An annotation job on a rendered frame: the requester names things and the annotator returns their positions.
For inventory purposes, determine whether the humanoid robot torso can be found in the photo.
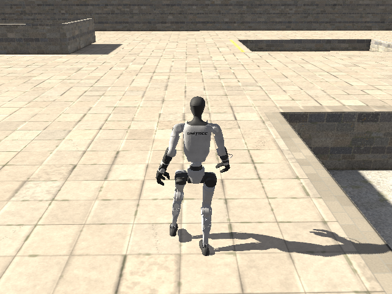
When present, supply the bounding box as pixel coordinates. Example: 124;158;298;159
183;120;211;184

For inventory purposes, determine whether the robot right forearm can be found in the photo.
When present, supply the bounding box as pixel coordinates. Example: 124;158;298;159
220;147;229;165

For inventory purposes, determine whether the robot right upper arm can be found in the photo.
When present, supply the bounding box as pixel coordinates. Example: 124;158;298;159
210;123;226;156

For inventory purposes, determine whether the robot left upper arm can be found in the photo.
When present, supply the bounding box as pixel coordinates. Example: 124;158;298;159
167;123;184;157

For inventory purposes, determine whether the robot right foot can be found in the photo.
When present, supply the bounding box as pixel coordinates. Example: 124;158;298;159
199;239;209;256

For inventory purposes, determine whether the robot left hand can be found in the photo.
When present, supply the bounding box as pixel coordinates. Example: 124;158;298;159
156;171;170;186

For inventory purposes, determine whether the robot right hand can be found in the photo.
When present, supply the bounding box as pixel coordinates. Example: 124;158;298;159
216;162;230;173

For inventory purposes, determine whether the robot left forearm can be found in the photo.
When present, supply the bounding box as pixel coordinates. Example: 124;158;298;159
158;148;172;173

